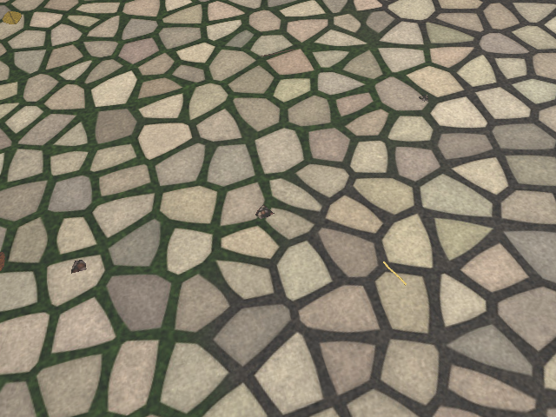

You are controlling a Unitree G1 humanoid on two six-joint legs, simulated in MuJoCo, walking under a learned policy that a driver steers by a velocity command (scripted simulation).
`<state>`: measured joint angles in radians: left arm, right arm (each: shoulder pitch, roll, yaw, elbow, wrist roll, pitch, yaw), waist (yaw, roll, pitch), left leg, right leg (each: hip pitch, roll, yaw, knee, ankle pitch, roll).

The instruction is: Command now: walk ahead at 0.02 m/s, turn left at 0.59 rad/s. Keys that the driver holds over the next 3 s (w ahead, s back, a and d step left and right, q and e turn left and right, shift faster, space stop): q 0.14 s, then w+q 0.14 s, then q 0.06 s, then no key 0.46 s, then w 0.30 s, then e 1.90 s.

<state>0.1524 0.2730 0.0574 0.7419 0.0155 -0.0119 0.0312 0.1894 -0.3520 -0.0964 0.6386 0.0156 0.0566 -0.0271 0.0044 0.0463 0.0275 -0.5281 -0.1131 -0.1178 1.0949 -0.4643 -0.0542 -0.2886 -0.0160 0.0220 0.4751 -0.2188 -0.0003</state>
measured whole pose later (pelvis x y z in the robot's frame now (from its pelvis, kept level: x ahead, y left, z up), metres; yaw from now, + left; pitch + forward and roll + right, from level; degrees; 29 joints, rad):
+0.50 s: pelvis +0.03 +0.06 +0.01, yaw +16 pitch +2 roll -2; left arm 0.13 0.33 0.09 0.75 0.01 -0.02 0.00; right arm 0.30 -0.27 -0.05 0.66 0.00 0.00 -0.02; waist -0.01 -0.04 0.03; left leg -0.14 -0.03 -0.05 0.38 -0.26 0.05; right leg -0.58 -0.05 0.00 0.97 -0.25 0.06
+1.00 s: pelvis +0.13 +0.06 -0.02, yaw +19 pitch +1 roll +0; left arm 0.13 0.26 0.04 0.78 -0.02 -0.05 -0.02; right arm 0.34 -0.26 -0.04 0.78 0.01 0.00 -0.01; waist -0.03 0.00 -0.02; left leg -0.04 -0.03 -0.07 0.50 -0.48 0.03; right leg -0.36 0.02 -0.04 0.64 -0.29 -0.05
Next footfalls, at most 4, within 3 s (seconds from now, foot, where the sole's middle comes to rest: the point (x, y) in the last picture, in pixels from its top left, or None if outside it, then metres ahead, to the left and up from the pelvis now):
0.30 left None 0.01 0.14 -0.78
0.70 right None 0.23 -0.02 -0.78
1.42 left None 0.34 0.27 -0.78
1.84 right None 0.28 0.01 -0.78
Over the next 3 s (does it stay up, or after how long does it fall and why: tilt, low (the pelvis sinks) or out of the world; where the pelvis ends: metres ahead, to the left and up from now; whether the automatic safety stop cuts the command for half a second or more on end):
stays up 0.22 0.09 0.00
